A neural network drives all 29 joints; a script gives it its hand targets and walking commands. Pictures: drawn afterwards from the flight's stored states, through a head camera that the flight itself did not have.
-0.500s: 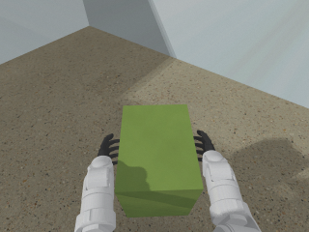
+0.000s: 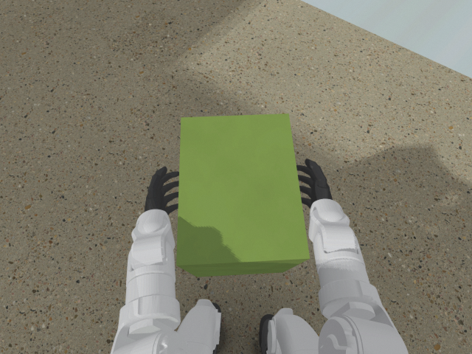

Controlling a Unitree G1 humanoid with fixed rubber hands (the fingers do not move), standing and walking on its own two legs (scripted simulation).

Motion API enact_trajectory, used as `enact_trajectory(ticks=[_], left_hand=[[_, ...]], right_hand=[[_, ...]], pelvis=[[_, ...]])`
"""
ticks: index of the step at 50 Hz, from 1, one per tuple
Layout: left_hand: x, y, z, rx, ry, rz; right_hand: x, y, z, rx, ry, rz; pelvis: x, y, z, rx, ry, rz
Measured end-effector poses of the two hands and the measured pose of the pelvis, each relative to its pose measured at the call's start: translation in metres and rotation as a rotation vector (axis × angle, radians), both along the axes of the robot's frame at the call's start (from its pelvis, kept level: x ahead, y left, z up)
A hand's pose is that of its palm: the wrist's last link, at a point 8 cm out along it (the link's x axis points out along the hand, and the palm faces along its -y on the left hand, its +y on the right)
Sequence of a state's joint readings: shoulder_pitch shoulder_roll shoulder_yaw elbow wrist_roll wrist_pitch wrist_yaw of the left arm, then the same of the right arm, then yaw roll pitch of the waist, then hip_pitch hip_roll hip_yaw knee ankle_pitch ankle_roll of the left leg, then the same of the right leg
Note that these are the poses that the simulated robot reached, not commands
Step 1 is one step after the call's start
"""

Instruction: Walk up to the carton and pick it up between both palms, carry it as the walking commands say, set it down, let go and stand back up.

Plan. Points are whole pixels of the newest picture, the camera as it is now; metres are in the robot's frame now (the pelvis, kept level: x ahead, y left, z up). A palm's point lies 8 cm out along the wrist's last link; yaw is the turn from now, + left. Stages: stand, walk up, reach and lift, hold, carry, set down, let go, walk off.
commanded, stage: set down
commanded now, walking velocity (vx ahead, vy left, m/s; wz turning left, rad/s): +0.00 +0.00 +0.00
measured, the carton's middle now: (237, 203) +0.38 +0.04 -0.12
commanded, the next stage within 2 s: none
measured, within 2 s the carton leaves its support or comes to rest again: neither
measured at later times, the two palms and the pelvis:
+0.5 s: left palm (168, 208) +0.37 +0.18 -0.13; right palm (304, 199) +0.41 -0.10 -0.13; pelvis -0.02 +0.01 -0.07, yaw -1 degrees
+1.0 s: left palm (174, 208) +0.40 +0.19 -0.22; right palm (292, 200) +0.44 -0.10 -0.22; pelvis -0.03 +0.00 -0.15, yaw -1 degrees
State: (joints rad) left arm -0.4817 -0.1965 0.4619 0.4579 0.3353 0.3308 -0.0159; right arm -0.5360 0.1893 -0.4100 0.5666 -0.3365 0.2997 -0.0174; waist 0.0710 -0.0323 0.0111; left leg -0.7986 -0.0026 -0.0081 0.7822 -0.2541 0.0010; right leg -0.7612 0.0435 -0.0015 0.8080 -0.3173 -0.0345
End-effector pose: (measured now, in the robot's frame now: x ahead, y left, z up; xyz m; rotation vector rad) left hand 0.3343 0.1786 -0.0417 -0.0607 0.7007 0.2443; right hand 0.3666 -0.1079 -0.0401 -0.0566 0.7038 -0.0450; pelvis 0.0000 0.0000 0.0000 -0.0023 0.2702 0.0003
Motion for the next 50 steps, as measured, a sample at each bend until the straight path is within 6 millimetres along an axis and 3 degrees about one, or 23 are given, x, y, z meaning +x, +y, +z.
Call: enact_trajectory(ticks=[13,30,50], left_hand=[[0.02,0.004,-0.046,-0.006,-0.017,0.009],[0.041,0.006,-0.106,-0.005,-0.021,0.026],[0.065,0.012,-0.176,-0.001,-0.015,0.021]], right_hand=[[0.021,0.004,-0.045,0.008,-0.015,0.0],[0.045,0.006,-0.109,0.026,-0.016,0.008],[0.068,0.012,-0.179,0.028,-0.01,0.006]], pelvis=[[-0.015,0.008,-0.034,-0.004,0.161,-0.007],[-0.019,0.007,-0.087,0.0,0.334,-0.016],[-0.029,0.004,-0.15,0.0,0.435,-0.016]])
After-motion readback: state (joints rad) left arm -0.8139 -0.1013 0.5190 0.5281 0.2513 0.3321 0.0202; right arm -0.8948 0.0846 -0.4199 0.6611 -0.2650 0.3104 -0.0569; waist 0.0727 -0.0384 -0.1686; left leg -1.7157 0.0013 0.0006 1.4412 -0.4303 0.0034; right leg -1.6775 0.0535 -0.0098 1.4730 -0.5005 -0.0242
